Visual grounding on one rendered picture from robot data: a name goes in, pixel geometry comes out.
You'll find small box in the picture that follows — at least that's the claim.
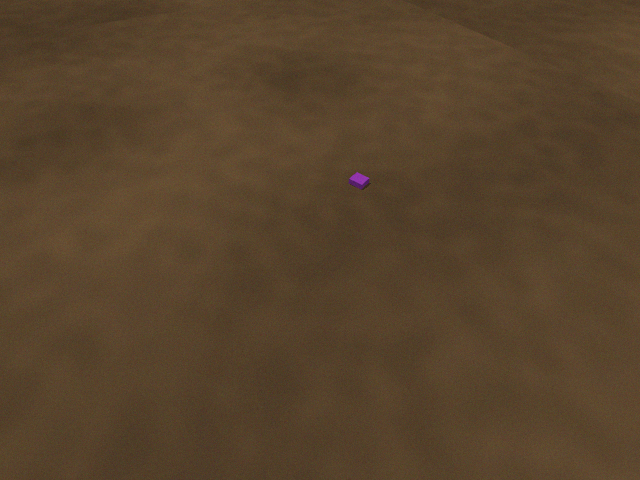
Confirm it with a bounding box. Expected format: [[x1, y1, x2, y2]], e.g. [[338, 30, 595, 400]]
[[349, 172, 370, 189]]

